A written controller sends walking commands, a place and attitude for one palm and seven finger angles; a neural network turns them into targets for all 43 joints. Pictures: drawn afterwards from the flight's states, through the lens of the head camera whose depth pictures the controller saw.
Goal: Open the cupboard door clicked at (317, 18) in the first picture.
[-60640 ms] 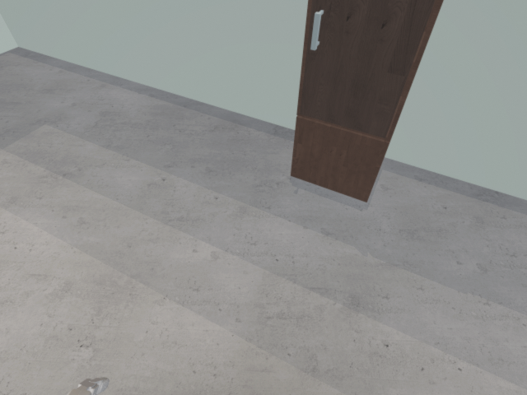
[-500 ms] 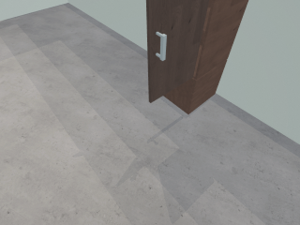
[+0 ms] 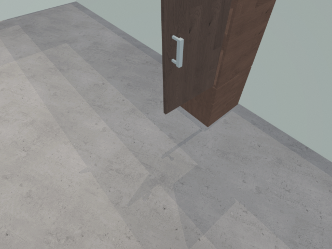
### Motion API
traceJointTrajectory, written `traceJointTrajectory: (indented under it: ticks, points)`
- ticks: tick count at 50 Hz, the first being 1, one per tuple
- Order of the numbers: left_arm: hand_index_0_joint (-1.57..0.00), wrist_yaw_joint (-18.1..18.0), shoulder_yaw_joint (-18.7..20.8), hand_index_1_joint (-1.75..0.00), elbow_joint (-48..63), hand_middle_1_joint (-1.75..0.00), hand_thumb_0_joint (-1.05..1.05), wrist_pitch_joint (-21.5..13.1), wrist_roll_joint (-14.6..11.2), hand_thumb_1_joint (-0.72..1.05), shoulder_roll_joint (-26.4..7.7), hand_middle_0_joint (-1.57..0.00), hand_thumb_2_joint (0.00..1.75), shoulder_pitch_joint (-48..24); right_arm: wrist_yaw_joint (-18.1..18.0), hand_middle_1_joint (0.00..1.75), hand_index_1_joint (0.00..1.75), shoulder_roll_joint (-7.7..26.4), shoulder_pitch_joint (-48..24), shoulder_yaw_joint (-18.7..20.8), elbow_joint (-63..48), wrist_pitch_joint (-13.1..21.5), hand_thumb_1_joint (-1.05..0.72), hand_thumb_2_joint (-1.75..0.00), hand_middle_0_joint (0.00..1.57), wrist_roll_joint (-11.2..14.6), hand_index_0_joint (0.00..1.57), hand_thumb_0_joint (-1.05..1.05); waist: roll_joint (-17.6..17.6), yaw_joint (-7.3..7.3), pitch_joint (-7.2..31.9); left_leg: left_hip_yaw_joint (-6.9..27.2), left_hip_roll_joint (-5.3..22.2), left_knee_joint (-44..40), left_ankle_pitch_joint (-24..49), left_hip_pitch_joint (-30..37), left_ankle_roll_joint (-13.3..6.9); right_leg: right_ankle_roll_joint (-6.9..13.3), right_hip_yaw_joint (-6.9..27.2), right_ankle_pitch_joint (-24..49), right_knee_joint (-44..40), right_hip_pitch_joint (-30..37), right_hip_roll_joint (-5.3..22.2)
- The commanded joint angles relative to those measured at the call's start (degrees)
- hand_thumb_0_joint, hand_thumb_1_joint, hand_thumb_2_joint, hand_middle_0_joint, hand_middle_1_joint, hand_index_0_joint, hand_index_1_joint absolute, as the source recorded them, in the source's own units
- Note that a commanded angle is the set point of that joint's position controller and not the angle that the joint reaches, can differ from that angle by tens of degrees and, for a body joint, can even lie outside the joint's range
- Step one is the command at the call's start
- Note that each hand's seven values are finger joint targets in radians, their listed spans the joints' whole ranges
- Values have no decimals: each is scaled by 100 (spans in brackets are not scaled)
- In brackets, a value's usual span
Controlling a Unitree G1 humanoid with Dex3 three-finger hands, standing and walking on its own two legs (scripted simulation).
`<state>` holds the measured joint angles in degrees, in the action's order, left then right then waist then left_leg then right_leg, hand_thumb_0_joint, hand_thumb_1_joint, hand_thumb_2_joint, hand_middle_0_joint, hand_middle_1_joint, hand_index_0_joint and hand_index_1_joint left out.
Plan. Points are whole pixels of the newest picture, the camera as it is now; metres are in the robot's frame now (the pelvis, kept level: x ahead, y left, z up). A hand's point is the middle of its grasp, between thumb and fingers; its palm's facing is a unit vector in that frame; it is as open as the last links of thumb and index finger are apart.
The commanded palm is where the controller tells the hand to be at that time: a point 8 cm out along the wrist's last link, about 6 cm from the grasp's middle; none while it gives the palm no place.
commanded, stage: stand and wait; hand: left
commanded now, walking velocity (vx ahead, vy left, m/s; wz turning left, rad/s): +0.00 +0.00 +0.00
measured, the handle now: (176, 51) +0.85 +0.00 +0.03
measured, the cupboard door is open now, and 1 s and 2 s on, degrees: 88 88 88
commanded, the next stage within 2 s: none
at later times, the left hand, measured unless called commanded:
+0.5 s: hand out of the picture +0.08 +0.22 -0.16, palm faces -0.01 -0.95 -0.32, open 7.4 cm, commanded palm none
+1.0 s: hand out of the picture +0.09 +0.22 -0.16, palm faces -0.02 -0.94 -0.33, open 7.4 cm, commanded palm none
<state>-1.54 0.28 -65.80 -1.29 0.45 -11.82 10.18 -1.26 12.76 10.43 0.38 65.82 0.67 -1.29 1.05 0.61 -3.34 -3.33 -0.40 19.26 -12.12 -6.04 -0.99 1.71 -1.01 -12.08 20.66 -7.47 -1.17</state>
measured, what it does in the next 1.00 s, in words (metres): stands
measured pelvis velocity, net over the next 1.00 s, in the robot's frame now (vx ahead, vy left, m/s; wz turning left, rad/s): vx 0.01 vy -0.02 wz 0.01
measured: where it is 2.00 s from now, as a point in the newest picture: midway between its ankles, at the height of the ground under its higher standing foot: outside the picture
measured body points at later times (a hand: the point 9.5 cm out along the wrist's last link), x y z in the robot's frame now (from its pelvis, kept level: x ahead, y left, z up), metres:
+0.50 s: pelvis +0.01 -0.01 +0.00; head +0.03 -0.02 +0.45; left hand +0.08 +0.27 -0.13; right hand +0.06 -0.29 -0.15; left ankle -0.02 +0.11 -0.75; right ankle -0.01 -0.10 -0.75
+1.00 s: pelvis +0.01 -0.02 +0.00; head +0.03 -0.03 +0.45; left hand +0.09 +0.27 -0.13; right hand +0.08 -0.30 -0.14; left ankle -0.02 +0.11 -0.75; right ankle -0.01 -0.10 -0.75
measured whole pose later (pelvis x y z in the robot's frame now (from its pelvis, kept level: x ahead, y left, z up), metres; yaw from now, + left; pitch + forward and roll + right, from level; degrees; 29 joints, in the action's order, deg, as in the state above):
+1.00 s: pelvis +0.01 -0.02 +0.00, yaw +1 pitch -1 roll +0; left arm -0.8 0.3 -64.9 -1.6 0.4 -17.3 5.6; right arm -0.4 18.1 6.3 0.3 65.0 0.3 -1.2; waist 1.0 0.8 -3.6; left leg -2.4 0.8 16.4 -11.2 -4.2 0.4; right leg 3.0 -1.9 -11.1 16.9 -5.0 -2.5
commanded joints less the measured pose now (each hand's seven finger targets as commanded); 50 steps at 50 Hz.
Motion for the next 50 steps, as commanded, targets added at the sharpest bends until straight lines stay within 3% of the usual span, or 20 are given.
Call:
traceJointTrajectory:
  ticks: [1,9,15,18,50]
  points:
    - [-20,-21,181,-30,225,-30,0,-89,0,90,-989,-20,90,28,-50,30,30,844,135,124,-188,55,-90,-90,20,26,20,0,-104,13,248,610,704,-271,914,69,-48,84,676,1150,-365,-3,783]
    - [-20,-10,223,-30,310,-30,0,-120,-1,90,-1225,-20,90,-189,-32,30,30,1057,-72,152,-245,61,-90,-90,20,24,20,0,-86,14,408,623,729,-264,1103,165,-29,107,683,1500,-378,154,825]
    - [-20,3,223,-30,339,-30,0,-115,0,90,-1355,-20,90,-347,-15,30,30,1189,-185,158,-263,51,-90,-90,20,27,20,0,-169,7,308,649,736,-346,1003,132,-15,92,686,1369,-457,138,828]
    - [-20,6,239,-30,367,-30,0,-130,3,90,-1439,-20,90,-404,-7,30,30,1280,-226,166,-295,54,-90,-90,20,30,20,0,-148,11,465,652,744,-315,1082,191,-14,98,692,1482,-455,240,833]
    - [-20,25,233,-30,407,-30,0,-142,-6,90,-1706,-20,90,-628,2,30,30,1584,-471,163,-356,52,-90,-90,20,38,20,0,-50,22,582,649,800,-372,1253,343,30,91,710,1783,-544,392,879]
